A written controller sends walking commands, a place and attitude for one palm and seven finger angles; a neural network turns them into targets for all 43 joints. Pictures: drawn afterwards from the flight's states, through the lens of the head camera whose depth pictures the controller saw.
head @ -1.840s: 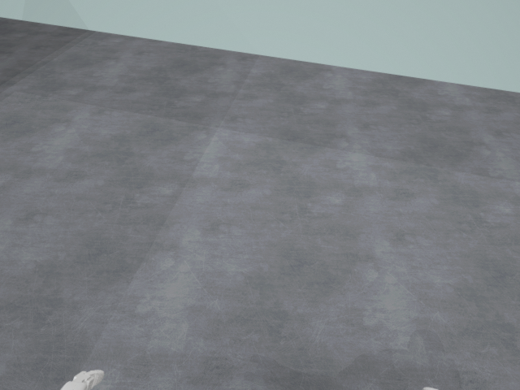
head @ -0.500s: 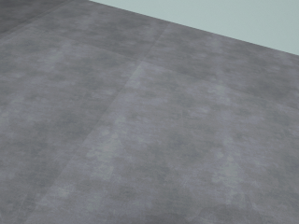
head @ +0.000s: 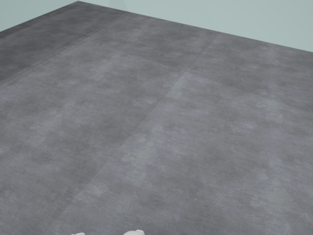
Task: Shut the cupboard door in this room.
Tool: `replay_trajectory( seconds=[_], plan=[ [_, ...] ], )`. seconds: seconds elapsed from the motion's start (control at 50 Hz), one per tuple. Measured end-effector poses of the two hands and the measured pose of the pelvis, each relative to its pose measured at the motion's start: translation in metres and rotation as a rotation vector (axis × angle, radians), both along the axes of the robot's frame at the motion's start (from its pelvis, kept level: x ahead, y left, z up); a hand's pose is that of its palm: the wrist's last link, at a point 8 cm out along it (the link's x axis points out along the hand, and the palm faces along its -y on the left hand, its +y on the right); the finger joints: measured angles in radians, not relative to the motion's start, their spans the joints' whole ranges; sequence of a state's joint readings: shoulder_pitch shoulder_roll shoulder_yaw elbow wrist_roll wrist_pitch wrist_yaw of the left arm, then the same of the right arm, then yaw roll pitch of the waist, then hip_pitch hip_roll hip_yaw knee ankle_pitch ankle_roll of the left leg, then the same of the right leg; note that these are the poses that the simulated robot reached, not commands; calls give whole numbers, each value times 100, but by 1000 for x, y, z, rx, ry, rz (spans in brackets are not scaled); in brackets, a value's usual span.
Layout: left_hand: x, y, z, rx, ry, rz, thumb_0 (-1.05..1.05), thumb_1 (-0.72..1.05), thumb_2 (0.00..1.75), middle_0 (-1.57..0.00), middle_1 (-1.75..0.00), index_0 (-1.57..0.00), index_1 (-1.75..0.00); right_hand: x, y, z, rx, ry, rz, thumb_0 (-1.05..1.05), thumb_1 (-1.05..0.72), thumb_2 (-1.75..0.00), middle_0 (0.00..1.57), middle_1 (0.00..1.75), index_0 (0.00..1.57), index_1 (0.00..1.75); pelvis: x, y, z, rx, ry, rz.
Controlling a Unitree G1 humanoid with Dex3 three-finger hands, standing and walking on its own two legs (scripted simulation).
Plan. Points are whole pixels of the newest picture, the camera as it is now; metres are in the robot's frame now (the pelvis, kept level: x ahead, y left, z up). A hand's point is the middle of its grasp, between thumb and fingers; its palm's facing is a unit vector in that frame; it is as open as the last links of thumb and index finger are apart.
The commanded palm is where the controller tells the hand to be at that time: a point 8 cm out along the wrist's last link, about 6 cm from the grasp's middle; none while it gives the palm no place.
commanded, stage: turn or walk to find it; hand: left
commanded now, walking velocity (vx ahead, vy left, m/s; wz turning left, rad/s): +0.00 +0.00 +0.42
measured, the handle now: out of the picture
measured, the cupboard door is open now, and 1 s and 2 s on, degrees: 83 83 83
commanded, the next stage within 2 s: none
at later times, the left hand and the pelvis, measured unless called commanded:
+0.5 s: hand out of the picture -0.08 +0.25 -0.19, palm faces +0.28 -0.93 -0.22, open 7.4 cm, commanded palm none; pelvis -0.04 +0.05 +0.00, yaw +12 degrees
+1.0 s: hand out of the picture -0.03 +0.22 -0.14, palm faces +0.39 -0.88 -0.28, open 7.4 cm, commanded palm none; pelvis -0.06 +0.00 +0.00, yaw +24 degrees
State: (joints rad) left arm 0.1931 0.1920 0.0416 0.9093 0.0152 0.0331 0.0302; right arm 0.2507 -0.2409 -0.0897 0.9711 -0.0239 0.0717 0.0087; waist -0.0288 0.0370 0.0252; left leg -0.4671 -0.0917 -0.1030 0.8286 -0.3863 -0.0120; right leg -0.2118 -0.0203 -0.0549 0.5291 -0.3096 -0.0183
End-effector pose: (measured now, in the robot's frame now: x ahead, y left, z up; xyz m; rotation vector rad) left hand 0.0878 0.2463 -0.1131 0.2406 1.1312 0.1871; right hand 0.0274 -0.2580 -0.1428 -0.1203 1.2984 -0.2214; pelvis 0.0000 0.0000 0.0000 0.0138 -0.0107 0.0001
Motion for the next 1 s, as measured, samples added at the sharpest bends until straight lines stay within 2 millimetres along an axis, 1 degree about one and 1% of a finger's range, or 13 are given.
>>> replay_trajectory(
  seconds=[0.06, 0.12, 0.22, 0.3, 0.38, 0.44, 0.5, 0.56, 0.68, 0.8, 0.9, 0.96, 1.0],
  plan=[
    [-25, -3, 3, -1, 19, 44, 0, 91, 90, -20, -30, -20, -30, 8, -9, 5, -2, -8, 35, 1, -91, -90, 20, 29, 20, 30, -3, -5, 5, 11, -9, 27],
    [-48, -5, 1, -10, 45, 80, 0, 91, 90, -20, -30, -20, -30, 14, -13, 8, -11, -8, 68, 1, -91, -90, 20, 29, 20, 30, -7, -6, 6, 13, -11, 61],
    [-87, -4, -10, -41, 98, 147, 1, 91, 90, -21, -30, -20, -30, 27, -5, 11, -28, 20, 142, 1, -91, -90, 19, 29, 20, 30, -13, -1, 4, 9, -4, 114],
    [-123, 5, -23, -72, 152, 209, 0, 91, 90, -21, -30, -20, -30, 48, 18, 12, -42, 5, 219, 1, -91, -90, 19, 29, 20, 30, -20, 11, 0, -1, 2, 152],
    [-161, 26, -44, -102, 207, 278, 0, 91, 90, -21, -30, -20, -30, 73, 50, 15, -62, -63, 299, 1, -91, -90, 19, 29, 20, 30, -28, 31, -11, -16, 5, 194],
    [-179, 41, -48, -105, 251, 310, 1, 91, 90, -21, -30, -20, -30, 82, 74, 25, -60, -116, 336, 1, -91, -90, 19, 29, 20, 30, -34, 40, -8, -18, -3, 195],
    [-183, 53, -41, -107, 246, 330, 1, 91, 90, -20, -30, -20, -30, 82, 89, 34, -61, -143, 351, 1, -91, -90, 20, 29, 20, 30, -38, 47, 0, -36, -8, 214],
    [-177, 64, -33, -101, 195, 342, 1, 91, 90, -20, -30, -20, -30, 77, 99, 38, -54, -146, 365, 1, -91, -90, 20, 29, 20, 30, -43, 53, 5, -43, -11, 234],
    [-161, 75, -21, -73, 100, 354, 1, 91, 90, -20, -30, -20, -30, 54, 102, 33, -33, -111, 370, 1, -91, -90, 20, 29, 21, 30, -51, 54, 8, -35, -11, 277],
    [-145, 67, -11, -48, 40, 351, 1, 91, 90, -20, -30, -20, -30, 24, 83, 20, -17, -35, 356, 1, -91, -90, 20, 30, 21, 30, -57, 43, 6, -21, -4, 322],
    [-135, 46, -3, -25, -7, 353, 1, 91, 90, -20, -30, -20, -30, 3, 57, 4, 0, 41, 357, 1, -91, -90, 20, 30, 20, 30, -62, 24, 2, -8, 6, 361],
    [-140, 29, -1, -3, -31, 368, 0, 91, 90, -20, -30, -20, -30, -1, 39, -9, 17, 70, 366, 1, -91, -90, 20, 29, 20, 30, -63, 9, -4, 1, 10, 384],
    [-149, 17, 3, 0, -28, 383, 0, 91, 90, -20, -30, -20, -30, 1, 31, -10, 18, 85, 382, 1, -91, -90, 20, 29, 20, 30, -65, 2, -2, 3, 2, 411]
  ],
)
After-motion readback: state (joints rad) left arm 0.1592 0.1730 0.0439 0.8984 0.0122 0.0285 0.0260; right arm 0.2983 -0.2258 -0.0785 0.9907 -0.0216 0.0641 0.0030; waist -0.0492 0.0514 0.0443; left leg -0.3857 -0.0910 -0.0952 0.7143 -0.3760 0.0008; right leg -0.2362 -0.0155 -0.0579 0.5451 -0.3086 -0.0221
